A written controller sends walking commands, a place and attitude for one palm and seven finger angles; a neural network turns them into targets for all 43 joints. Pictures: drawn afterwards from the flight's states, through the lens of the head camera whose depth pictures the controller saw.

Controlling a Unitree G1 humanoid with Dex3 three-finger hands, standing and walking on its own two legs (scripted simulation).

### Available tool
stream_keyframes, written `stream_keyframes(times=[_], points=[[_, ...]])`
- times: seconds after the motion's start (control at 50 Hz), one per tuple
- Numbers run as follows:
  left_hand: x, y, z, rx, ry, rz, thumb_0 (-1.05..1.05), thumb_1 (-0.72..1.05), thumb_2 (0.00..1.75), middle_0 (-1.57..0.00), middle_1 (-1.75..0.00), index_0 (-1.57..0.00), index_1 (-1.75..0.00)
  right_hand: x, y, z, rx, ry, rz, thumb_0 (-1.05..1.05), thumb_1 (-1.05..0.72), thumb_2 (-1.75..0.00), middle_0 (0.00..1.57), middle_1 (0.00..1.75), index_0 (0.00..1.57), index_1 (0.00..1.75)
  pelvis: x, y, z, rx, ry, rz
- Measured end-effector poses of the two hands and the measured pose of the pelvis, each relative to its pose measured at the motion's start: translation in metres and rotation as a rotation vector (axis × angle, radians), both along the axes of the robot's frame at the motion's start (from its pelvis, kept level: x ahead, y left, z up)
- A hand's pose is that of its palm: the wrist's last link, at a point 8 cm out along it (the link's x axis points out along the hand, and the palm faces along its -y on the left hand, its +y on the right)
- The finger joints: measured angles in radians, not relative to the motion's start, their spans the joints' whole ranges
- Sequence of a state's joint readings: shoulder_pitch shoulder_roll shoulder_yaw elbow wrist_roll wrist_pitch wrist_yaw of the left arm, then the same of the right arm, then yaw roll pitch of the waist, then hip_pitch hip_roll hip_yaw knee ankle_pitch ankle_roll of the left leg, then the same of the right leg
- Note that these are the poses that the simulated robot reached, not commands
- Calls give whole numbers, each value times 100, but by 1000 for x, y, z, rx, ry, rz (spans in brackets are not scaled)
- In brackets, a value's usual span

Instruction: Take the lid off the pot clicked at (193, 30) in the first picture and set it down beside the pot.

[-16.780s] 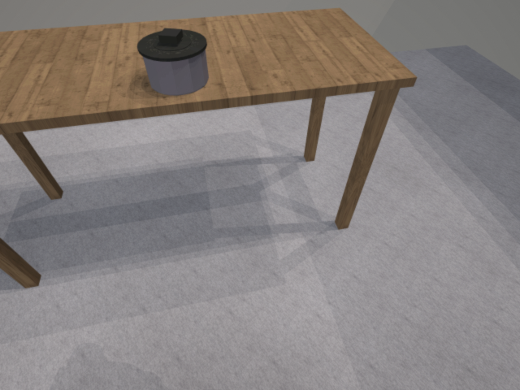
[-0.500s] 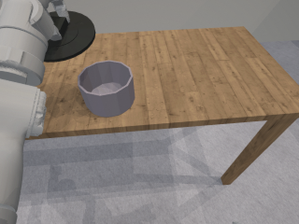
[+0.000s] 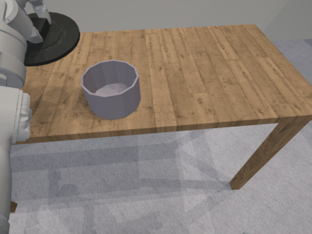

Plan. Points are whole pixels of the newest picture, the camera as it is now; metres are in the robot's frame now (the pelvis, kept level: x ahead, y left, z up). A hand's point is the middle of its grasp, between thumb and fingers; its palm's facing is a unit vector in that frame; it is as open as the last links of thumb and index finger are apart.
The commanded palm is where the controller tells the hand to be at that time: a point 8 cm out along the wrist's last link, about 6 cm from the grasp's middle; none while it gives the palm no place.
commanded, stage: move the lid sideways beside the pot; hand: left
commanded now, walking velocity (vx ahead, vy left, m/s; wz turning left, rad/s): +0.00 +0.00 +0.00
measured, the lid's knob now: (34, 28) +0.51 +0.24 +0.28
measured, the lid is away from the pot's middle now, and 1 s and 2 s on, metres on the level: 0.14 0.25 0.23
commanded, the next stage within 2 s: lower the lid onto the table in 1.00 s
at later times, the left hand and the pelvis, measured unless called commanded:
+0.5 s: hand out of the picture +0.48 +0.29 +0.30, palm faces -0.18 -0.16 -0.97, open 8.3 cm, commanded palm +0.47 +0.30 +0.37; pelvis +0.01 +0.00 +0.00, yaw +0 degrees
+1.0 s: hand out of the picture +0.46 +0.34 +0.29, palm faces -0.19 -0.17 -0.97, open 8.3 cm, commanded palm +0.48 +0.33 +0.37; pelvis +0.01 +0.00 +0.00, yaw +0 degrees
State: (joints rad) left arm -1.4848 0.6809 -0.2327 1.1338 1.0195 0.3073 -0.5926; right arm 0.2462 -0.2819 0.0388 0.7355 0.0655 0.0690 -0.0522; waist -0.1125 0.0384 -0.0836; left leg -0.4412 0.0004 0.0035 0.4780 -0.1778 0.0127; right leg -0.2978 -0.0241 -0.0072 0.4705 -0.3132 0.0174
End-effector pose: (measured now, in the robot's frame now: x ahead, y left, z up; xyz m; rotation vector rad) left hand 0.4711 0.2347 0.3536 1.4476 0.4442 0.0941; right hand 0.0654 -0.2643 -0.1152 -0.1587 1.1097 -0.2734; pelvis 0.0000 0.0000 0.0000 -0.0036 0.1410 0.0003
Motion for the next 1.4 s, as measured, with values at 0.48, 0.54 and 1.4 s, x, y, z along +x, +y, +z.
stream_keyframes(times=[0.48, 0.54, 1.4], points=[[-4, 56, 0, 1, -9, 106, -3, 19, 81, -67, -101, -56, -96, -2, -3, -1, -2, 65, -17, 0, -91, -90, 20, 30, 20, 30, 9, 1, 0, -7, 12, 0], [-5, 62, -2, 1, -3, 113, -3, 19, 81, -67, -101, -56, -96, 1, -2, 0, -4, 58, -15, 0, -91, -90, 20, 30, 20, 30, 9, 1, 0, -9, 12, 1], [-4, 86, -13, -60, 49, 221, -3, 19, 81, -67, -101, -56, -96, -14, -3, -2, -7, 95, -32, 0, -91, -90, 21, 30, 20, 30, 11, 4, 1, -11, 21, -3]])
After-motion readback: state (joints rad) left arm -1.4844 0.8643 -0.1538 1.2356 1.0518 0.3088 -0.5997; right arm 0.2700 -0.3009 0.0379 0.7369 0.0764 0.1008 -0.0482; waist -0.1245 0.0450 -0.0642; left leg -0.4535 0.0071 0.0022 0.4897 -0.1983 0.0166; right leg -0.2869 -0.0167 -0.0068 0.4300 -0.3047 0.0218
